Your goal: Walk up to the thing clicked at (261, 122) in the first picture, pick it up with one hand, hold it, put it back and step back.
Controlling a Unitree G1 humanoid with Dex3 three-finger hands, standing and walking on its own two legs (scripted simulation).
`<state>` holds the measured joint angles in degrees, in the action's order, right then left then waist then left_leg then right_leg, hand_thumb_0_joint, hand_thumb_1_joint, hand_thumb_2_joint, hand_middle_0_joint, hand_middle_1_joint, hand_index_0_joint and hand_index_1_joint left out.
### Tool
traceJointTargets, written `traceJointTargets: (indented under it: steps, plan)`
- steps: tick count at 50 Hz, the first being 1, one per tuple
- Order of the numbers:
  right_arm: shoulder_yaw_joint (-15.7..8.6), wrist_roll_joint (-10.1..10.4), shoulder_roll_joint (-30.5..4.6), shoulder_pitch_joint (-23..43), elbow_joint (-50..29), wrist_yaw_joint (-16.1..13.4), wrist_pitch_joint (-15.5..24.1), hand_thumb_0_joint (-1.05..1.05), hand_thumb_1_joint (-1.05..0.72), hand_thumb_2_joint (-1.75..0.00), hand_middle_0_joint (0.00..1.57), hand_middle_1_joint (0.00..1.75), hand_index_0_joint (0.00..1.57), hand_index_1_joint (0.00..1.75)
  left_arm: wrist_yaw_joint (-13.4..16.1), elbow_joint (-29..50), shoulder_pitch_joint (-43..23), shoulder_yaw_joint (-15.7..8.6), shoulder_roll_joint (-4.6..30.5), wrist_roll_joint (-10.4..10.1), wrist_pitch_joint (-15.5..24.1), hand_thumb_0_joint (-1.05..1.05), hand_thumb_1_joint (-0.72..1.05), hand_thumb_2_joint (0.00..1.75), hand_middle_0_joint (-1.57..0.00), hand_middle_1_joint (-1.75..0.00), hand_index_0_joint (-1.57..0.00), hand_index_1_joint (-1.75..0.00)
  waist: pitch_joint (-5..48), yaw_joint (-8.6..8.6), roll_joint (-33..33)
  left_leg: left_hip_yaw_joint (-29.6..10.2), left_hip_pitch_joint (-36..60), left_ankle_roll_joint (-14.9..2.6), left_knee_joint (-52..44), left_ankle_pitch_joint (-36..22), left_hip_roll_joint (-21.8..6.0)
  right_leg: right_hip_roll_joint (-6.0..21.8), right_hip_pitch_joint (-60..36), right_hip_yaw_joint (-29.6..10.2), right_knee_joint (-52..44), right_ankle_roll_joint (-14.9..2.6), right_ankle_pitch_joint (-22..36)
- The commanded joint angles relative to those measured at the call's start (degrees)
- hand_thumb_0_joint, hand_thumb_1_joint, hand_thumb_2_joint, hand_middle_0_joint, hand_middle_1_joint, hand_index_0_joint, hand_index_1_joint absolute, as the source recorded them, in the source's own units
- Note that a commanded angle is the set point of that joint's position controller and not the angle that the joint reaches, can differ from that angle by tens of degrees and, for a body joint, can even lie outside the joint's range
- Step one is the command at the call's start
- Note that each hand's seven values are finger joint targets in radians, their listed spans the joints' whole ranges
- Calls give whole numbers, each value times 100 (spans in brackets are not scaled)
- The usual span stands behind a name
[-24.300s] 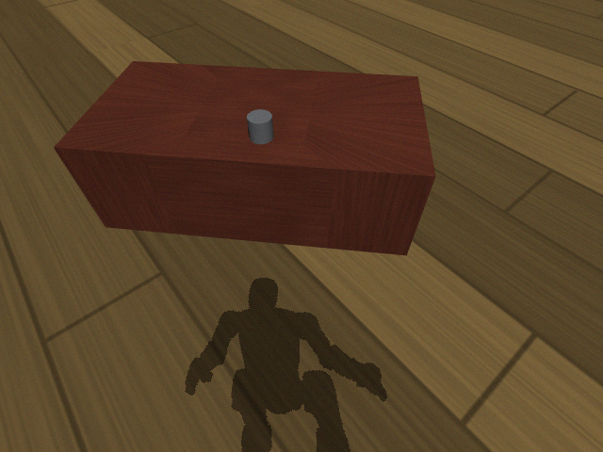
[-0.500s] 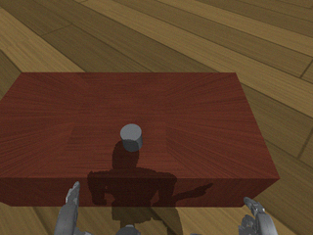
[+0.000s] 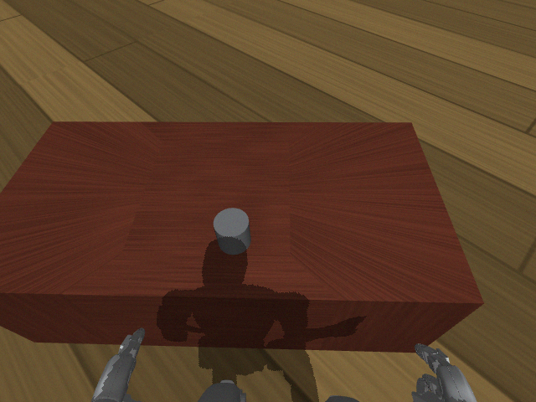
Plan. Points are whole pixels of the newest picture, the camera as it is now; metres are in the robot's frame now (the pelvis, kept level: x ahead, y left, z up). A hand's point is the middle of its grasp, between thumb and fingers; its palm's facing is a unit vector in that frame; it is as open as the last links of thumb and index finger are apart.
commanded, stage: stand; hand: left
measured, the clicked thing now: (232, 231) +0.54 +0.13 -0.23
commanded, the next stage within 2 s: none
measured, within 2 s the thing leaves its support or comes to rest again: neither
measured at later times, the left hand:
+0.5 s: hand out of the picture +0.07 +0.25 -0.11, palm faces -0.02 -0.93 -0.36, open 7.7 cm
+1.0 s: hand out of the picture +0.06 +0.26 -0.11, palm faces -0.03 -0.94 -0.34, open 7.4 cm
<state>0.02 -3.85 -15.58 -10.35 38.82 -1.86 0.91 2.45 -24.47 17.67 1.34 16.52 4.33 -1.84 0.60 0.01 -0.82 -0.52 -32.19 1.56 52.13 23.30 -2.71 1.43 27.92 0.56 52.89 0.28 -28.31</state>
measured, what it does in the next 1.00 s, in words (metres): rises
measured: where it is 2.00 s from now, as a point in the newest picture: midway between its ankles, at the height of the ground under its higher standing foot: outside the picture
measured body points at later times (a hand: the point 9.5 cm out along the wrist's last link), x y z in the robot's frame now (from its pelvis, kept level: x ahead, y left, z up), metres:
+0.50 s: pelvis +0.02 +0.00 +0.04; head +0.02 +0.00 +0.49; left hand +0.07 +0.30 -0.09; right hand +0.08 -0.28 -0.10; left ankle +0.04 +0.14 -0.69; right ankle -0.01 -0.13 -0.69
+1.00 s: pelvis +0.00 +0.01 +0.06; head +0.00 +0.01 +0.51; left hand +0.06 +0.31 -0.08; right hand +0.06 -0.28 -0.08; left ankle +0.04 +0.14 -0.69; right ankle -0.01 -0.13 -0.69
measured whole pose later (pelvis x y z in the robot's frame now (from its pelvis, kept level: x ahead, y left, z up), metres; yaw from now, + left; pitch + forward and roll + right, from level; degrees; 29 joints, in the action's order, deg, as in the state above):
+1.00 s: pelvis +0.00 +0.01 +0.06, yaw -1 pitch -3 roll +0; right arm -0.9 -1.4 -18.9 -8.0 66.0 -0.3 0.3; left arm 0.4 -67.6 7.6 -0.7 18.7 1.3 -0.1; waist -2.9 -0.2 -0.5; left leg 1.4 -9.0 1.0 21.1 8.8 -1.8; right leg 2.2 4.9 -0.1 20.6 2.0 -12.5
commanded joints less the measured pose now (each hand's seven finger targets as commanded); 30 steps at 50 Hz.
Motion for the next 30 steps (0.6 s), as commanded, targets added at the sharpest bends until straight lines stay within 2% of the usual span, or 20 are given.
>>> traceJointTargets:
  steps: [1, 3, 5, 12, 14, 18, 19, 20, 24, 26, 28, 30]
  plan:
    - [-485, 134, -1045, 122, -146, 110, 196, 0, -90, -90, 20, 30, 20, 30, -104, -410, -252, -540, 1172, -86, 434, 0, 2, 62, -20, -30, -20, -30, 493, -6, 318, -345, 1103, -527, -1027, -576, -8, 333, -147, -670, -1443, -543, 900]
    - [-496, 107, -1102, 192, 114, 128, 200, 0, -90, -90, 20, 30, 20, 30, -89, -869, -291, -522, 1171, -108, 454, 0, 18, 78, -20, -30, -20, -30, 419, 22, 104, -415, 1333, -537, -1131, -1066, -95, 280, -236, -575, -1431, -466, 1342]
    - [-498, 101, -1117, 182, 318, 119, 163, 0, -90, -90, 20, 30, 20, 30, -57, -1217, -383, -537, 1247, -133, 468, 0, 34, 90, -20, -30, -20, -30, 300, 16, 45, -436, 1219, -542, -1248, -1118, -104, 295, -490, -600, -1533, -438, 1547]
    - [-450, 153, -1238, 72, 1020, 64, 109, 0, -90, -90, 20, 30, 20, 30, -18, -2213, -512, -547, 1364, -226, 439, 0, 90, 90, -20, -30, -20, -30, 291, 3, 2, -441, 1785, -478, -1725, -1744, -228, 340, -953, -558, -1896, -372, 2172]
    - [-436, 169, -1276, 80, 1218, 47, 107, 0, -90, -90, 20, 30, 20, 30, -8, -2484, -421, -524, 1376, -247, 421, 0, 90, 90, -20, -30, -20, -30, 407, 32, -35, -410, 2035, -453, -1754, -2132, -260, 400, -1167, -560, -2030, -370, 2500]
    - [-351, 195, -1323, 66, 1560, 20, 74, 0, -90, -90, 20, 30, 20, 30, -5, -2887, -611, -483, 1404, -274, 387, 0, 90, 90, -20, -30, -20, -30, 202, 0, 91, -394, 2066, -389, -2196, -2076, -295, 427, -1494, -549, -2428, -309, 2492]
    - [-344, 206, -1317, 143, 1622, 20, 55, 0, -90, -90, 20, 30, 20, 30, -4, -2988, -589, -474, 1428, -284, 376, 0, 90, 90, -20, -30, -20, -30, 130, 32, 109, -363, 2112, -368, -2259, -1907, -271, 461, -1461, -578, -2616, -309, 2354]
    - [-337, 207, -1321, 135, 1673, 9, 45, 0, -90, -90, 20, 30, 20, 30, -3, -3067, -687, -467, 1443, -289, 359, 0, 90, 90, -20, -30, -20, -30, 55, -14, 166, -338, 2148, -345, -2388, -1848, -270, 474, -1494, -620, -2742, -303, 2265]
    - [-291, 228, -1358, 128, 1930, 13, 71, 0, -90, -90, 20, 30, 20, 30, -23, -3362, -745, -418, 1409, -321, 368, 0, 90, 90, -20, -30, -20, -30, 55, 5, 102, -330, 2369, -297, -2632, -2260, -341, 494, -1830, -552, -2933, -238, 2632]
    - [-271, 238, -1382, 224, 2012, 16, 79, 0, -90, -90, 20, 30, 20, 30, -34, -3468, -821, -403, 1369, -333, 352, 0, 90, 90, -20, -30, -20, -30, -47, 44, 17, -355, 2346, -282, -2833, -2148, -371, 475, -1905, -508, -3072, -204, 2435]
    - [-254, 250, -1340, 310, 2078, 23, 63, 0, -90, -90, 20, 30, 20, 30, -44, -3577, -929, -399, 1378, -319, 334, 0, 90, 90, -20, -30, -20, -30, -246, 43, 60, -368, 2249, -244, -3061, -1683, -346, 458, -1854, -477, -3272, -182, 1963]
    - [-258, 256, -1374, 329, 2137, 23, 66, 0, -90, -90, 20, 30, 20, 30, -60, -3658, -991, -392, 1361, -317, 339, 0, 90, 90, -20, -30, -20, -30, -222, 39, 66, -375, 2328, -248, -3127, -1727, -371, 486, -1919, -486, -3368, -175, 2029]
